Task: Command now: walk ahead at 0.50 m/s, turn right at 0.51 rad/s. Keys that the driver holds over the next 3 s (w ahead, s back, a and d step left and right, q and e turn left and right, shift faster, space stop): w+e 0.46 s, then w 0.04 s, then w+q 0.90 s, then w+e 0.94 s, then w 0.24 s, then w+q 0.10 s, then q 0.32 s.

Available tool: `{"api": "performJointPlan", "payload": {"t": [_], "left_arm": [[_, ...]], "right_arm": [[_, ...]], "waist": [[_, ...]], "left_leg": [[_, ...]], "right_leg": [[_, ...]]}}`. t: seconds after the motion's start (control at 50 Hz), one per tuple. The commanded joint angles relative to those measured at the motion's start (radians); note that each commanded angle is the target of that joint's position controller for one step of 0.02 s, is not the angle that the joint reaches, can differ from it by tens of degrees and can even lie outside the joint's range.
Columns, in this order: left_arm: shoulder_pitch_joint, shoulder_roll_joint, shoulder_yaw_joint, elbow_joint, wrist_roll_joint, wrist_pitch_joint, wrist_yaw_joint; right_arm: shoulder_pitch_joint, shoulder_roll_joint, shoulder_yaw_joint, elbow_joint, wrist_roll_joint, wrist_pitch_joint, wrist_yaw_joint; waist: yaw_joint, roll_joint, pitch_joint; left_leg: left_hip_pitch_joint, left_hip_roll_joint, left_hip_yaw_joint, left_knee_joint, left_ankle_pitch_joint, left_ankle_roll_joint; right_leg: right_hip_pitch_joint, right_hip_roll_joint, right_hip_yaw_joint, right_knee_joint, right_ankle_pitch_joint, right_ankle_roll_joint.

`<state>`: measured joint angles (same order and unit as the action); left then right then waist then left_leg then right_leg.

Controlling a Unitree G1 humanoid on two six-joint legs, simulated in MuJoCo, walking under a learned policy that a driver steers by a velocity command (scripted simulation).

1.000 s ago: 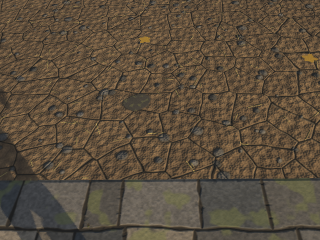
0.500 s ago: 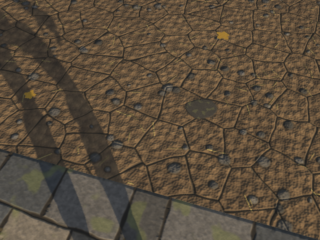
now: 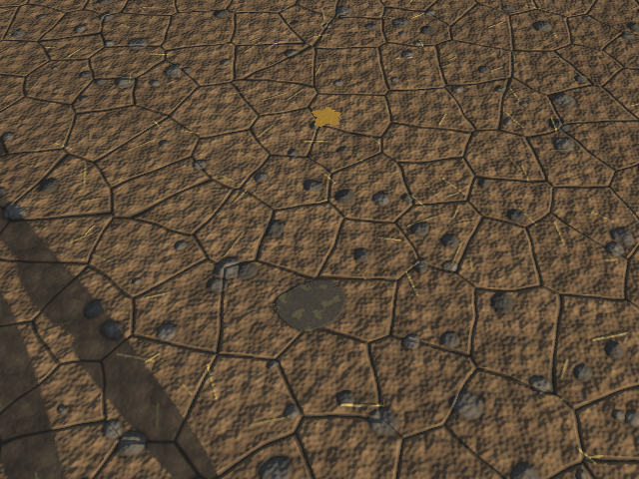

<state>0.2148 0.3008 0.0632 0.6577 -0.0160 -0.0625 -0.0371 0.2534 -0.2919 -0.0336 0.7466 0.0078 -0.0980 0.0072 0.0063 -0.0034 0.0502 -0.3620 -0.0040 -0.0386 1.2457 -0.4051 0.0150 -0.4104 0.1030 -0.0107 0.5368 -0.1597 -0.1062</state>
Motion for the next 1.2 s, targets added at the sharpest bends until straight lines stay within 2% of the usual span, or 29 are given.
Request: {"api": "performJointPlan", "payload": {"t": [0.02,0.08,0.16,0.24,0.28,0.32,0.34,0.36,0.38,0.4,0.42,0.46,0.5,0.54,0.6,0.64,0.7,0.74,0.78,0.8,0.82,0.84,0.86,0.88,0.9,0.94,1.0,1.08,1.2], "left_arm": [[0.036,0.103,0.026,-0.075,0.011,-0.005,0.015],[0.026,0.129,0.033,-0.064,0.008,-0.009,0.030],[0.071,0.158,0.042,-0.037,-0.005,0.005,0.049],[0.132,0.157,0.044,-0.011,-0.014,0.020,0.051],[0.127,0.151,0.043,-0.011,-0.011,0.023,0.052],[0.105,0.119,0.035,-0.019,-0.004,0.026,0.051],[0.105,0.061,0.015,-0.032,0.003,0.022,0.046],[0.216,-0.016,-0.008,-0.054,0.000,0.013,0.046],[0.257,0.051,-0.004,-0.064,-0.026,0.007,0.047],[0.181,0.135,0.018,-0.050,-0.030,0.013,0.049],[0.095,0.152,0.025,-0.065,-0.015,0.020,0.049],[0.042,0.122,0.029,-0.084,-0.004,0.024,0.042],[0.058,0.074,0.020,-0.080,-0.010,0.030,0.036],[0.037,0.035,0.006,-0.086,-0.001,0.029,0.036],[-0.043,0.014,-0.012,-0.101,0.016,0.009,0.027],[-0.118,0.003,-0.021,-0.110,0.012,-0.008,0.017],[-0.200,0.021,-0.017,-0.126,-0.001,-0.023,0.004],[-0.209,0.047,-0.006,-0.134,-0.006,-0.033,-0.001],[-0.124,0.079,0.013,-0.110,-0.004,-0.039,0.003],[-0.013,0.119,0.035,-0.079,0.005,-0.039,0.013],[0.157,0.189,0.057,-0.060,0.028,-0.035,0.027],[0.209,0.257,0.068,-0.050,0.042,-0.021,0.030],[0.218,0.179,0.052,-0.041,0.030,-0.019,0.027],[0.169,0.126,0.035,-0.036,0.017,-0.020,0.028],[0.112,0.092,0.024,-0.033,0.016,-0.022,0.026],[0.029,0.045,0.012,-0.023,0.027,-0.031,0.021],[-0.002,0.059,0.026,0.004,0.024,-0.051,0.026],[0.009,0.103,0.043,0.041,0.025,-0.051,0.039],[0.068,0.164,0.065,0.088,-0.002,-0.029,0.046]], "right_arm": [[-0.048,-0.131,-0.033,-0.119,-0.017,-0.030,0.002],[-0.026,-0.097,-0.022,-0.116,-0.028,-0.003,-0.010],[-0.181,-0.052,-0.001,-0.148,-0.025,-0.003,-0.009],[-0.251,-0.090,-0.017,-0.167,-0.002,-0.018,0.004],[-0.229,-0.119,-0.033,-0.164,0.003,-0.027,0.009],[-0.112,-0.143,-0.055,-0.136,0.001,-0.035,0.005],[0.008,-0.184,-0.071,-0.126,-0.016,-0.041,-0.003],[0.115,-0.268,-0.090,-0.114,-0.036,-0.034,-0.008],[0.161,-0.253,-0.094,-0.082,-0.014,-0.022,0.003],[0.107,-0.164,-0.072,-0.105,-0.007,-0.018,0.000],[0.063,-0.129,-0.061,-0.108,-0.010,-0.010,-0.004],[0.004,-0.088,-0.045,-0.100,-0.022,-0.005,-0.008],[0.009,-0.076,-0.041,-0.076,-0.020,-0.012,-0.007],[0.039,-0.094,-0.046,-0.042,-0.014,-0.019,0.000],[0.033,-0.130,-0.052,-0.018,0.004,-0.008,0.002],[0.049,-0.151,-0.056,-0.005,0.015,0.002,0.001],[0.117,-0.179,-0.062,0.026,0.023,0.016,0.000],[0.132,-0.186,-0.064,0.039,0.028,0.026,-0.004],[0.118,-0.188,-0.064,0.043,0.029,0.035,-0.008],[0.123,-0.160,-0.054,0.042,0.023,0.034,-0.008],[0.104,-0.093,-0.029,0.011,0.001,0.028,-0.006],[0.210,0.001,-0.002,-0.016,0.007,0.014,-0.011],[0.193,-0.093,-0.025,-0.004,0.032,0.008,-0.012],[0.127,-0.136,-0.040,-0.018,0.042,0.011,-0.010],[0.084,-0.129,-0.041,-0.023,0.034,0.016,-0.011],[0.063,-0.105,-0.047,-0.026,0.021,0.035,-0.009],[0.048,-0.053,-0.039,-0.044,0.020,0.064,-0.004],[-0.041,-0.032,-0.030,-0.080,0.013,0.068,0.012],[-0.215,-0.046,-0.027,-0.153,0.014,0.068,0.045]], "waist": [[-0.009,0.014,-0.093],[-0.031,-0.023,-0.070],[0.034,-0.065,-0.059],[0.065,-0.095,-0.075],[0.042,-0.117,-0.077],[-0.027,-0.130,-0.105],[-0.084,-0.068,-0.205],[-0.059,0.180,-0.337],[-0.055,0.343,-0.353],[-0.085,0.191,-0.221],[-0.089,0.117,-0.132],[-0.053,0.103,-0.049],[-0.034,0.129,-0.040],[-0.027,0.104,-0.030],[-0.029,0.077,-0.025],[-0.056,0.075,-0.014],[-0.085,0.086,-0.013],[-0.070,0.103,-0.017],[-0.003,0.105,-0.055],[0.049,0.088,-0.127],[0.127,-0.005,-0.273],[0.084,-0.268,-0.385],[0.107,-0.223,-0.357],[0.098,-0.173,-0.229],[0.075,-0.130,-0.163],[0.019,-0.122,-0.079],[-0.016,-0.092,-0.037],[-0.001,-0.060,-0.010],[0.051,-0.042,0.040]], "left_leg": [[-0.295,0.094,-0.064,-0.058,0.072,-0.019],[-0.243,0.098,-0.022,-0.207,0.127,-0.077],[-0.148,0.042,0.004,-0.544,0.414,-0.105],[-0.099,0.003,-0.034,-0.705,0.454,-0.090],[-0.067,0.003,-0.052,-0.738,0.381,-0.060],[0.093,0.009,-0.032,-0.790,0.339,-0.011],[0.299,0.127,-0.135,-0.782,0.292,0.048],[0.630,0.359,-0.505,-0.835,0.170,0.181],[0.681,0.458,-0.834,-0.930,-0.140,0.259],[0.577,0.408,-0.714,-0.960,-0.229,0.217],[0.462,0.359,-0.537,-0.956,-0.117,0.175],[0.299,0.277,-0.328,-0.994,0.118,0.149],[0.235,0.238,-0.223,-1.036,0.214,0.155],[0.219,0.236,-0.185,-1.064,0.299,0.191],[0.233,0.225,-0.135,-1.081,0.408,0.212],[0.211,0.198,-0.094,-1.075,0.427,0.197],[0.234,0.214,-0.113,-1.046,0.421,0.185],[0.265,0.237,-0.153,-1.009,0.402,0.166],[0.249,0.224,-0.148,-0.916,0.467,0.131],[0.201,0.170,-0.109,-0.776,0.532,0.102],[0.035,0.105,-0.059,-0.489,0.346,0.058],[-0.297,-0.020,0.011,-0.162,-0.145,-0.002],[-0.401,0.013,-0.082,-0.013,-0.170,-0.008],[-0.455,0.054,-0.080,0.026,-0.088,-0.005],[-0.431,0.086,-0.062,0.009,-0.011,-0.007],[-0.356,0.127,-0.069,-0.053,0.081,-0.014],[-0.323,0.137,-0.063,-0.114,0.143,-0.033],[-0.326,0.136,-0.045,-0.325,0.327,-0.037],[-0.288,0.113,0.031,-0.561,0.374,0.017]], "right_leg": [[0.287,-0.278,0.423,-0.289,0.145,-0.210],[0.147,-0.235,0.320,-0.311,0.274,-0.210],[0.075,-0.155,0.236,-0.280,0.168,-0.138],[0.167,-0.191,0.346,-0.204,0.034,-0.106],[0.220,-0.220,0.418,-0.144,0.001,-0.087],[0.204,-0.189,0.424,-0.038,0.016,-0.048],[0.130,-0.136,0.361,0.173,-0.027,-0.009],[-0.151,0.006,0.213,0.513,-0.361,0.064],[-0.374,-0.037,0.180,0.720,-0.446,0.086],[-0.420,-0.090,0.197,0.798,-0.344,0.097],[-0.411,-0.120,0.158,0.799,-0.262,0.102],[-0.347,-0.173,0.151,0.720,-0.165,0.104],[-0.286,-0.183,0.128,0.663,-0.140,0.104],[-0.285,-0.177,0.121,0.566,-0.133,0.108],[-0.273,-0.196,0.069,0.345,-0.020,0.117],[-0.203,-0.176,0.042,0.191,0.070,0.125],[-0.124,-0.138,0.027,0.061,0.117,0.131],[-0.074,-0.129,0.042,-0.005,0.098,0.112],[0.093,-0.112,0.027,-0.081,0.095,0.078],[0.277,-0.120,0.029,-0.091,0.094,0.050],[0.545,-0.300,0.200,-0.060,0.097,-0.016],[0.788,-0.533,0.593,-0.142,-0.066,-0.148],[0.738,-0.524,0.699,-0.210,-0.220,-0.168],[0.646,-0.492,0.548,-0.221,-0.212,-0.138],[0.538,-0.442,0.431,-0.246,-0.140,-0.113],[0.370,-0.383,0.281,-0.314,0.000,-0.092],[0.283,-0.384,0.150,-0.381,0.147,-0.101],[0.293,-0.367,0.001,-0.406,0.199,-0.086],[0.392,-0.395,-0.116,-0.382,0.192,-0.038]]}}
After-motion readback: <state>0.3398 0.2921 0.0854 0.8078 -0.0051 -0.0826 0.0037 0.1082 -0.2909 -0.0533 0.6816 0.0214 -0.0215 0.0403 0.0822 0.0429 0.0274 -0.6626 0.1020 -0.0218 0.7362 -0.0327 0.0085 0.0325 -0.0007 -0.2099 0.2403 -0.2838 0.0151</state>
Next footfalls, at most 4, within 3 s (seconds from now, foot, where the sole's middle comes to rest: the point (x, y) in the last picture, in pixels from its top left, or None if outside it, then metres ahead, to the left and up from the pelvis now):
0.34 left None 0.39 0.14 -0.76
0.82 right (424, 432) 0.54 -0.19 -0.76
1.30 left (308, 306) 0.84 0.06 -0.76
1.88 right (381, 201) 1.17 -0.13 -0.76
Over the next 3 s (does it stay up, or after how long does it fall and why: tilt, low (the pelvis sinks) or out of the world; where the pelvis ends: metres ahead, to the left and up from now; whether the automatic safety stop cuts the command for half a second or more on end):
stays up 1.54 -0.16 0.01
